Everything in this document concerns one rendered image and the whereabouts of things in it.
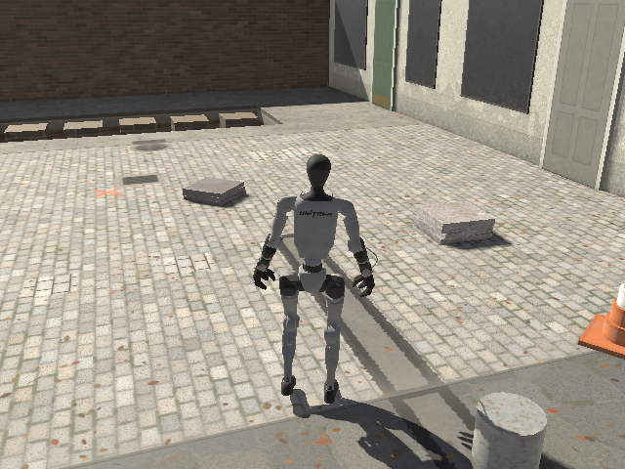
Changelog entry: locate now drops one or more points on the robot right forearm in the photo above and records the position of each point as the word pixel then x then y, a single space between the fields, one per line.
pixel 363 261

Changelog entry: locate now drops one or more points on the robot left upper arm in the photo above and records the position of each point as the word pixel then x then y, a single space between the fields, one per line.
pixel 284 205

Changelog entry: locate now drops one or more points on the robot left thigh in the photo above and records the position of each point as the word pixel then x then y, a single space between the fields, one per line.
pixel 289 291

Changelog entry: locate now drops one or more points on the right robot foot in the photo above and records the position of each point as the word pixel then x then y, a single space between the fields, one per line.
pixel 329 395

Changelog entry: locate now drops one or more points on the right robot hand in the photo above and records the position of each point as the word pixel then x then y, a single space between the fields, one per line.
pixel 366 281

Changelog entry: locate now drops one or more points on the robot left forearm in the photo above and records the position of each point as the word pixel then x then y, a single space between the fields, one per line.
pixel 266 256

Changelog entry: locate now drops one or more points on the left robot hand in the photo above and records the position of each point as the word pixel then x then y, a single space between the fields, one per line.
pixel 264 275

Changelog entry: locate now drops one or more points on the robot right upper arm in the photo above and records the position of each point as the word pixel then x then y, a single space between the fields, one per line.
pixel 346 208

